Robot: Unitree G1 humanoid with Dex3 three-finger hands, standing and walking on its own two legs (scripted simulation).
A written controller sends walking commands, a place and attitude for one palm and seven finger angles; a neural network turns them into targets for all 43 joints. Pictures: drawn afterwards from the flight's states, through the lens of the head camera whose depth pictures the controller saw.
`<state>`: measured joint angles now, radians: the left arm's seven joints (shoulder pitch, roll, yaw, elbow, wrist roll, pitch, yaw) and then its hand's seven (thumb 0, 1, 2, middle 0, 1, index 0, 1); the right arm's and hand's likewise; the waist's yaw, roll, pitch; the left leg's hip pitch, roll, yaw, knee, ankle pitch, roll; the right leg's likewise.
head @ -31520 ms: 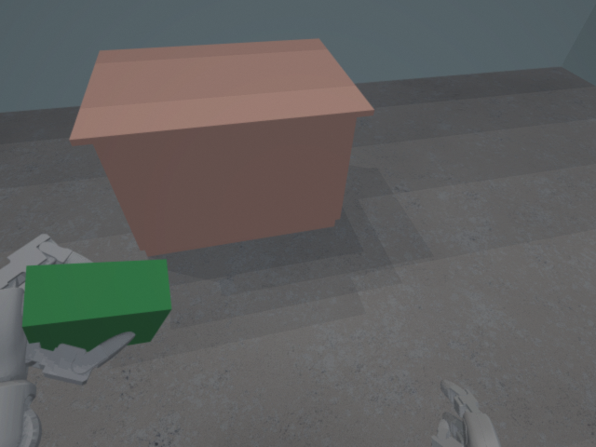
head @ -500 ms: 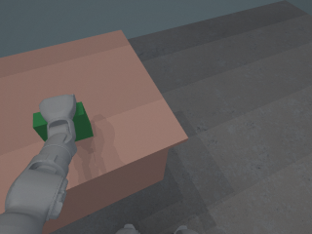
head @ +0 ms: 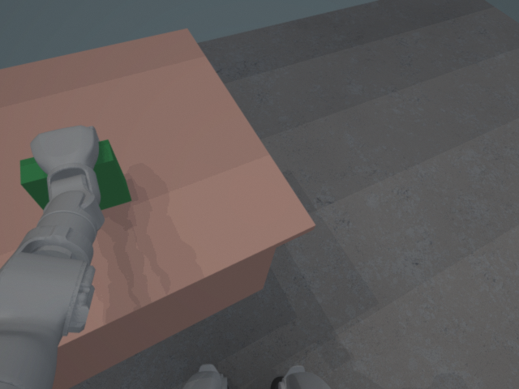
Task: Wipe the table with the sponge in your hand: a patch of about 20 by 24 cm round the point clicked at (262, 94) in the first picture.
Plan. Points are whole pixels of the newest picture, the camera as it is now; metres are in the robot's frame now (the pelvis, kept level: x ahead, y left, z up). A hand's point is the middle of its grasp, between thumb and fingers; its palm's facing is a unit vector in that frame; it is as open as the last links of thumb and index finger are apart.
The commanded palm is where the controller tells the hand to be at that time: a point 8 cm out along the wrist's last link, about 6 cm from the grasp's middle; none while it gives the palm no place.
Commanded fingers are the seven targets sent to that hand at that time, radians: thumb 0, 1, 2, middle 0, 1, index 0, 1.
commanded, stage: wipe forward along the middle lane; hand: left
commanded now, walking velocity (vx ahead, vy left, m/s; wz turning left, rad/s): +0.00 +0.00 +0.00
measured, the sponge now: (85, 188) +0.45 +0.30 -0.03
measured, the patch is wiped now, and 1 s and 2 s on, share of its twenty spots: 1.00 1.00 1.00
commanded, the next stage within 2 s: slide back across to the first lane in 0.16 s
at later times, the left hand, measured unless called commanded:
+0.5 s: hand (71, 157) +0.49 +0.31 +0.00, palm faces -0.12 +0.00 -0.99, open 9.6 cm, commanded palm +0.47 +0.30 +0.05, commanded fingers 0.00 0.10 1.30 -1.20 -1.60 -1.20 -1.60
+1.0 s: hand (28, 176) +0.45 +0.37 +0.01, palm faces -0.14 -0.01 -0.99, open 9.6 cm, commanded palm +0.43 +0.35 +0.04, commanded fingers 0.00 0.10 1.30 -1.20 -1.60 -1.20 -1.60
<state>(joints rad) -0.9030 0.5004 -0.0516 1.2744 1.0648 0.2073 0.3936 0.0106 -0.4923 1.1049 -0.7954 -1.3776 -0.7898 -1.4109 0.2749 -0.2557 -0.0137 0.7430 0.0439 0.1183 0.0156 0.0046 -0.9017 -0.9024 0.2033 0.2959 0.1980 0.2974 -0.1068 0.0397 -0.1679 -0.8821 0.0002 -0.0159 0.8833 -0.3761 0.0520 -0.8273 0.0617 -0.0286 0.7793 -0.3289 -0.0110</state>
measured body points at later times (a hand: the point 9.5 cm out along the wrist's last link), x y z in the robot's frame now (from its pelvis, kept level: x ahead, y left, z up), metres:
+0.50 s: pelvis +0.01 +0.01 +0.00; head +0.13 +0.04 +0.43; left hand +0.49 +0.31 +0.06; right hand +0.02 -0.26 -0.12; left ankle +0.01 +0.08 -0.69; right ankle +0.02 -0.12 -0.69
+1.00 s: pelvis +0.03 +0.01 +0.01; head +0.14 +0.04 +0.45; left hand +0.45 +0.36 +0.06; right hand +0.08 -0.27 -0.11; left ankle +0.01 +0.08 -0.69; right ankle +0.02 -0.12 -0.69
